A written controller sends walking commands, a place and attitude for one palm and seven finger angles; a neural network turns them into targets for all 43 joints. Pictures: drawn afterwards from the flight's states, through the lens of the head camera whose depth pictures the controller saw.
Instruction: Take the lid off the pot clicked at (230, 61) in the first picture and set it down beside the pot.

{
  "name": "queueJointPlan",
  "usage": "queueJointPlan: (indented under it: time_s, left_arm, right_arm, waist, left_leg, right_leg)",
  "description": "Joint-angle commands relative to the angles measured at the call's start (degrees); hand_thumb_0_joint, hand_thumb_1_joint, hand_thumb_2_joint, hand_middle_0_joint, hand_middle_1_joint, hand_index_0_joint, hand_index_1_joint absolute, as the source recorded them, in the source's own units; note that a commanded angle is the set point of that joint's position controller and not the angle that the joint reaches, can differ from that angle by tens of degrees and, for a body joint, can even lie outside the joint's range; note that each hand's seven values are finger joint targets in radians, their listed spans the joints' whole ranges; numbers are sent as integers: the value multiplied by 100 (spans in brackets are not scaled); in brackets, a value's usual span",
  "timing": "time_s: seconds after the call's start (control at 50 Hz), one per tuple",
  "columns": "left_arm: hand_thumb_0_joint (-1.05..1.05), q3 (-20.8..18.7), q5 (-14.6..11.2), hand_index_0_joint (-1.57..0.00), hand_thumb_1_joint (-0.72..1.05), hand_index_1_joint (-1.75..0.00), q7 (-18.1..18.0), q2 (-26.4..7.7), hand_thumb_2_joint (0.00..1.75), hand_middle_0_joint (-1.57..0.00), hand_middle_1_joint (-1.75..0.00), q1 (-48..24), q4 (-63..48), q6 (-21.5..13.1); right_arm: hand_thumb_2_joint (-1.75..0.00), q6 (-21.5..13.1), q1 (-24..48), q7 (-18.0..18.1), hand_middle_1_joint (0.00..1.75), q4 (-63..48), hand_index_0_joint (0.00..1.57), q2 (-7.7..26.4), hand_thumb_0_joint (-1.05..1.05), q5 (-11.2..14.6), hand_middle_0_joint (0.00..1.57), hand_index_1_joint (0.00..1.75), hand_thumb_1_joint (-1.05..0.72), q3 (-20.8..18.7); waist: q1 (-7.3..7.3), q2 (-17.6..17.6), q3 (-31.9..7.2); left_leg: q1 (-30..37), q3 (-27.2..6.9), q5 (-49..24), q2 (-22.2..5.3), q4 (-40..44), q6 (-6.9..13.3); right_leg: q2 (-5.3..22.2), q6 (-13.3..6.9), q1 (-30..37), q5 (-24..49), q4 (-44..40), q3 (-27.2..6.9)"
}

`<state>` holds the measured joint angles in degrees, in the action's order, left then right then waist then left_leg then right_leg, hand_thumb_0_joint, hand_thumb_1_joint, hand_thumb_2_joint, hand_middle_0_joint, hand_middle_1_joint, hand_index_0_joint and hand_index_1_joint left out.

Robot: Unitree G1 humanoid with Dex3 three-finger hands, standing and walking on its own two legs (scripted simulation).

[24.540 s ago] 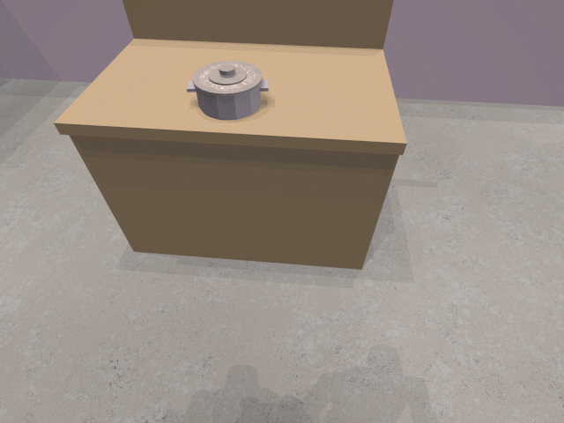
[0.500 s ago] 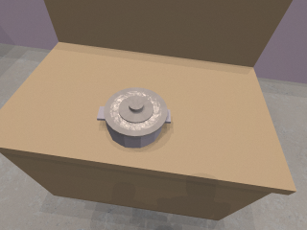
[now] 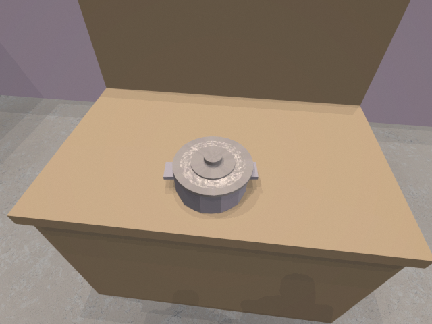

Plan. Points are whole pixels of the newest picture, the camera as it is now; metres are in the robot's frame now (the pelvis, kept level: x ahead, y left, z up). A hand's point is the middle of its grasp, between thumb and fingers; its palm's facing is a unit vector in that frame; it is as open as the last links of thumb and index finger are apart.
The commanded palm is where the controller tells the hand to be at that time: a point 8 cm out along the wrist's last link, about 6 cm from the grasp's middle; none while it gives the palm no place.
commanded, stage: come to a stop and stand still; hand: left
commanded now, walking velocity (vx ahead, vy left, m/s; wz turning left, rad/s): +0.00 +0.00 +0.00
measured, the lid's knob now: (212, 157) +0.49 +0.04 +0.02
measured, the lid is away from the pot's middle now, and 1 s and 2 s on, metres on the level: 0.01 0.01 0.01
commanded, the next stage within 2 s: look again from close up in 0.36 s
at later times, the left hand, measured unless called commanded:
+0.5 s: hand out of the picture -0.10 +0.12 -0.17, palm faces +0.05 -0.99 -0.12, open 7.4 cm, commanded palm none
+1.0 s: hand out of the picture +0.02 +0.14 -0.16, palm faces +0.04 -0.97 -0.25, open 7.4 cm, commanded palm none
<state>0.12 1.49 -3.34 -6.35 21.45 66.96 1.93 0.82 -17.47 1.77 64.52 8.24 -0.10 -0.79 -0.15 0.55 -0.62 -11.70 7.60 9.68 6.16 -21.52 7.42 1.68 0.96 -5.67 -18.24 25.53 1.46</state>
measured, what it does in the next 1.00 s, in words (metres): stands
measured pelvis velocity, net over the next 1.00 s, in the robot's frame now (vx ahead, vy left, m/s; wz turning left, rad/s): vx -0.01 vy -0.04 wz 0.02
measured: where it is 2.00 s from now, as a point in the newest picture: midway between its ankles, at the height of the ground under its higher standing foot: outside the picture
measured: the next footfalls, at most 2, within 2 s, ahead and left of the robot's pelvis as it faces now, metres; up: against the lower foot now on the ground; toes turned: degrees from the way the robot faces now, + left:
none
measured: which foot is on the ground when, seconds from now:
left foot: down 0.00-1.00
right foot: down 0.00-1.00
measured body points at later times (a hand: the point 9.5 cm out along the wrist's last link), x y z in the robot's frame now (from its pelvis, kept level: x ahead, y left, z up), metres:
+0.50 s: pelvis -0.01 -0.01 +0.00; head -0.02 -0.01 +0.45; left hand -0.10 +0.17 -0.16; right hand -0.06 -0.21 -0.16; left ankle +0.03 +0.03 -0.74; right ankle -0.05 -0.13 -0.74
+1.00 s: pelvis -0.01 -0.04 +0.00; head +0.00 -0.05 +0.45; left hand +0.02 +0.20 -0.14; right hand +0.06 -0.26 -0.16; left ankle +0.03 +0.03 -0.74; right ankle -0.05 -0.13 -0.74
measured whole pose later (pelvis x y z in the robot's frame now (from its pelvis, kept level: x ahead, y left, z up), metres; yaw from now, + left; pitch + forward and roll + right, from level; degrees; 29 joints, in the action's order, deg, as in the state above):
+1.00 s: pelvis -0.01 -0.04 +0.00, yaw +1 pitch -1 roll +0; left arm 0.4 0.8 -2.9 -8.3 15.6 58.8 -1.6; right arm -0.4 -10.7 0.3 59.2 10.8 -0.7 -0.7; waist -0.2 3.0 1.7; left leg -14.6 5.6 9.9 3.2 -25.1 5.0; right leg -1.5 -2.3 -6.8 -18.2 26.0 3.1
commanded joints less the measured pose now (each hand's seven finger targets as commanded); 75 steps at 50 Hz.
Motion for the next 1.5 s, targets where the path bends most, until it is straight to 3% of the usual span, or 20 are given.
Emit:
queueJointPlan:
  time_s: [0.0, 0.12, 0.22, 0.24, 0.36, 0.42, 0.44, 0.46, 0.52, 0.64, 0.68, 0.74, 0.82, 0.86, 0.98, 1.04, 1.1, 1.14, 1.32, 1.48]
  left_arm:
    - [0, 4, -45, -20, 90, -30, -36, -402, 90, -20, -30, 395, -40, -187]
    - [0, -43, -16, -20, 90, -30, -26, -280, 90, -20, -30, 843, 108, -153]
    - [0, -51, 2, -20, 90, -30, -31, -149, 90, -20, -30, 1060, 230, -162]
    - [0, -55, -5, -20, 90, -30, -21, -191, 90, -20, -30, 1036, 215, -178]
    - [0, -14, -5, -20, 90, -30, -24, -42, 90, -20, -30, 1073, 295, -202]
    - [0, -10, -16, -20, 90, -30, -25, -8, 90, -20, -30, 1156, 326, -243]
    - [0, -8, 49, -20, 90, -30, 98, -683, 90, -20, -30, 687, -947, -517]
    - [0, -55, 42, -20, 90, -30, 97, -359, 90, -20, -30, 873, -671, -403]
    - [0, -41, -9, -20, 90, -30, 75, -336, 90, -20, -30, 1162, -727, -377]
    - [0, -56, -80, -20, 90, -30, 5, -624, 90, -20, -30, 479, -791, -411]
    - [0, -60, -91, -20, 90, -30, 1, -689, 90, -20, -30, 178, -858, -415]
    - [0, -64, -85, -20, 90, -30, 10, -809, 90, -20, -30, 4, -884, -411]
    - [0, -64, -81, -20, 90, -30, 7, -779, 90, -20, -30, 92, -850, -398]
    - [0, -75, -76, -20, 90, -30, -1, -813, 90, -20, -30, 108, -846, -393]
    - [0, -104, -91, -20, 90, -30, -18, -871, 90, -20, -30, -52, -934, -407]
    - [0, -113, -89, -20, 90, -30, -14, -929, 90, -20, -30, -76, -943, -410]
    - [0, -100, -98, -20, 90, -30, -22, -896, 90, -20, -30, -102, -921, -415]
    - [0, -103, -94, -20, 90, -30, -18, -931, 90, -20, -30, -75, -897, -413]
    - [0, -38, -102, -20, 90, -30, -7, -827, 90, -20, -30, 21, -719, -416]
    - [0, 7, -93, -20, 90, -30, 7, -736, 90, -20, -30, 148, -563, -403]
  right_arm:
    - [-90, -39, -511, 5, 30, 57, 20, 465, 0, -15, 20, 30, -90, -55]
    - [-90, -67, -623, 16, 30, 189, 20, 365, 0, -30, 20, 30, -90, -53]
    - [-90, -94, -737, 34, 30, 258, 20, 266, 0, -33, 20, 30, -90, -70]
    - [-90, -100, -758, 33, 30, 238, 20, 242, 0, -25, 20, 30, -90, -69]
    - [-90, -97, -832, 41, 30, 296, 20, 189, 0, -39, 20, 30, -90, -59]
    - [-90, -119, -895, 47, 30, 313, 20, 142, 0, -38, 20, 30, -90, -48]
    - [-90, -196, -540, -36, 30, -1115, 20, 574, 0, -64, 20, 30, -90, -141]
    - [-90, -330, -303, 30, 30, -993, 20, 561, 0, -38, 20, 30, -90, -281]
    - [-90, -220, -23, 9, 30, -1184, 20, 404, 0, -35, 20, 30, -90, -247]
    - [-90, -80, 34, -56, 30, -942, 20, 370, 0, -84, 20, 30, -90, -144]
    - [-90, -50, 60, -89, 30, -889, 20, 440, 0, -93, 20, 30, -90, -146]
    - [-90, -86, 184, -115, 30, -867, 20, 497, 0, -80, 20, 30, -90, -113]
    - [-90, -146, 418, -132, 30, -825, 20, 675, 0, -92, 20, 30, -90, -90]
    - [-90, -171, 489, -134, 30, -819, 20, 716, 0, -83, 20, 30, -90, -90]
    - [-90, -189, 542, -126, 30, -676, 20, 716, 0, -83, 20, 30, -90, -84]
    - [-90, -192, 544, -125, 30, -619, 20, 684, 0, -70, 20, 30, -90, -77]
    - [-90, -192, 526, -111, 30, -521, 20, 700, 0, -74, 20, 30, -90, -68]
    - [-90, -204, 508, -104, 30, -478, 20, 680, 0, -59, 20, 30, -90, -67]
    - [-90, -204, 364, -81, 30, -272, 20, 648, 0, -55, 20, 30, -90, -48]
    - [-90, -205, 255, -73, 30, -190, 20, 623, 0, -47, 20, 30, -90, -43]
  waist:
    - [-126, -430, 850]
    - [33, 152, 819]
    - [81, 72, 741]
    - [103, -173, 703]
    - [52, -99, 918]
    - [15, -20, 693]
    - [-199, -14, 1338]
    - [165, 196, 818]
    - [184, 496, 276]
    - [-127, -309, 448]
    - [-218, -131, 562]
    - [-155, -284, 618]
    - [-8, 81, 600]
    - [49, -168, 416]
    - [48, -75, 278]
    - [75, -306, 230]
    - [45, 20, 181]
    - [85, -180, 147]
    - [41, 53, 242]
    - [37, -95, 374]
  left_leg:
    - [433, -1425, 911, -1254, 850, -459]
    - [14, -1746, 1929, -1392, 1396, -472]
    - [-83, -1763, 1948, -1410, 1394, -435]
    - [-142, -1759, 1819, -1417, 1303, -383]
    - [-210, -1663, 1761, -1361, 1243, -399]
    - [70, -1643, 1550, -1359, 1191, -409]
    - [-557, -1648, 478, -851, 1150, -536]
    - [-709, -1893, 1437, -1511, 1231, -591]
    - [-620, -1736, 1469, -1266, 1069, -563]
    - [131, -1298, 465, -880, -215, -610]
    - [301, -1192, 418, -849, -502, -649]
    - [263, -1229, 214, -961, -377, -608]
    - [124, -1446, 87, -1124, 79, -511]
    - [184, -1463, -205, -1167, 77, -478]
    - [348, -1341, -684, -1142, -89, -480]
    - [363, -1300, -852, -1150, -157, -475]
    - [457, -1280, -994, -1155, -144, -479]
    - [440, -1276, -1215, -1189, -197, -449]
    - [500, -1291, -951, -1205, -54, -433]
    - [402, -1342, -614, -1223, 48, -419]
  right_leg:
    - [461, -341, -1162, 44, -869, -501]
    - [235, -251, -1023, -94, -414, -169]
    - [226, -248, -965, -24, -372, -114]
    - [232, -265, -889, 57, -470, -125]
    - [265, -297, -1050, 30, -563, -199]
    - [274, -314, -1104, 83, -566, -254]
    - [-285, -579, -1608, 423, 626, 17]
    - [30, -510, -1210, 88, 582, 48]
    - [28, -587, -681, 318, 75, -51]
    - [688, -853, -1497, -270, -902, -953]
    - [790, -890, -1797, -464, -1017, -1135]
    - [667, -777, -1597, 52, -853, -1001]
    - [415, -603, -1143, 526, -555, -753]
    - [430, -554, -880, 837, -505, -677]
    - [539, -536, -647, 1350, -504, -714]
    - [579, -517, -528, 1625, -543, -709]
    - [582, -520, -508, 1673, -493, -725]
    - [569, -482, -395, 1897, -504, -672]
    - [568, -475, -523, 1536, -573, -699]
    - [566, -478, -639, 1159, -656, -672]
